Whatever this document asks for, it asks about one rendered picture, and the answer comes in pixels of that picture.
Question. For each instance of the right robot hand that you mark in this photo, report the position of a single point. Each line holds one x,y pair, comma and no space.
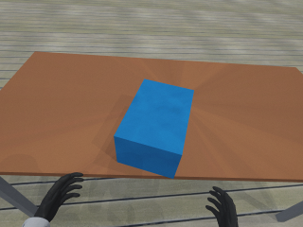
227,214

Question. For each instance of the table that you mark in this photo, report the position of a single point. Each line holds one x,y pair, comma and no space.
60,111

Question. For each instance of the left robot forearm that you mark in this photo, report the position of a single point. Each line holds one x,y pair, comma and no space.
36,222

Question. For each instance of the left robot hand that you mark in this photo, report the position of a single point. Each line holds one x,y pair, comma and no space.
56,195

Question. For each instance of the carton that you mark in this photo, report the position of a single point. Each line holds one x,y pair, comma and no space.
152,133

